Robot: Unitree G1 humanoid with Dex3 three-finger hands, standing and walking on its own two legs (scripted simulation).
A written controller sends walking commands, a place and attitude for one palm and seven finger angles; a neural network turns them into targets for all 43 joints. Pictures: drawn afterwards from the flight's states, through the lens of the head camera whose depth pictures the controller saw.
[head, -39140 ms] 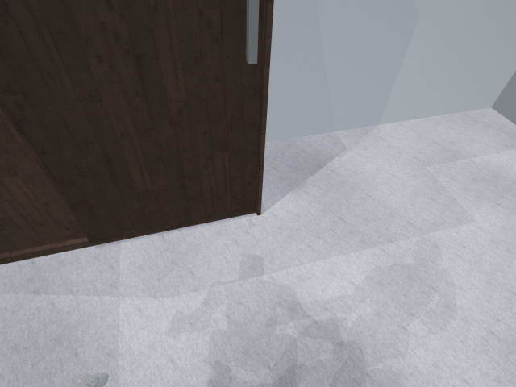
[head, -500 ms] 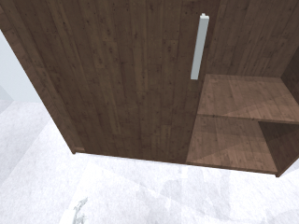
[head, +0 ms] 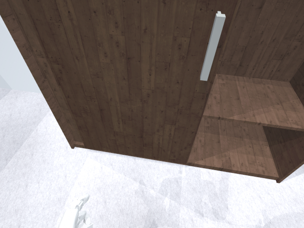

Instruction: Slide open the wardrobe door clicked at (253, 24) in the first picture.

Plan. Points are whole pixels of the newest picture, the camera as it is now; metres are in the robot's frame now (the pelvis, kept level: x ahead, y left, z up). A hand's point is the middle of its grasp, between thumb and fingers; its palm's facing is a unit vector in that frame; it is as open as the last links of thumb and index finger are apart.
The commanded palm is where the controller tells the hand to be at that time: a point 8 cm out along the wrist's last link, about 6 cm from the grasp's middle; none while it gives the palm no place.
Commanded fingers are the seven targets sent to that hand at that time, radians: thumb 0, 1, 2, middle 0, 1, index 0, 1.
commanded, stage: stop stepping back and stand still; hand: right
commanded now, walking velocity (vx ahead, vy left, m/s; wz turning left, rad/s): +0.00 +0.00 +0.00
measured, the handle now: (210, 48) +0.67 -0.17 +0.17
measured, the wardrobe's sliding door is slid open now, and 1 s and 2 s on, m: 0.64 0.64 0.64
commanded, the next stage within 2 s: let the arm hang, fingers relaxed in 1.12 s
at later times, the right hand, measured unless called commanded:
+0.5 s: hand out of the picture +0.23 -0.30 +0.16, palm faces +0.42 +0.80 -0.43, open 7.4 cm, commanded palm +0.16 -0.34 +0.18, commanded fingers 0.00 -0.90 -0.90 0.20 0.30 0.20 0.30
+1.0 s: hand out of the picture +0.20 -0.32 +0.15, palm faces +0.44 +0.80 -0.41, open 7.4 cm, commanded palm +0.13 -0.36 +0.18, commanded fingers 0.00 -0.90 -0.90 0.20 0.30 0.20 0.30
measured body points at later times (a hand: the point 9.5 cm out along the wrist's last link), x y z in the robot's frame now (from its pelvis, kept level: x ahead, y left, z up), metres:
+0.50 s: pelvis +0.02 -0.04 +0.00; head +0.03 -0.04 +0.45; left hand +0.20 +0.19 -0.07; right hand +0.20 -0.34 +0.18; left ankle +0.00 +0.07 -0.74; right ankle +0.03 -0.14 -0.74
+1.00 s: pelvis -0.01 -0.06 +0.00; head +0.00 -0.07 +0.45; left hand +0.16 +0.18 -0.08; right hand +0.17 -0.36 +0.17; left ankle +0.00 +0.07 -0.74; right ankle +0.03 -0.14 -0.74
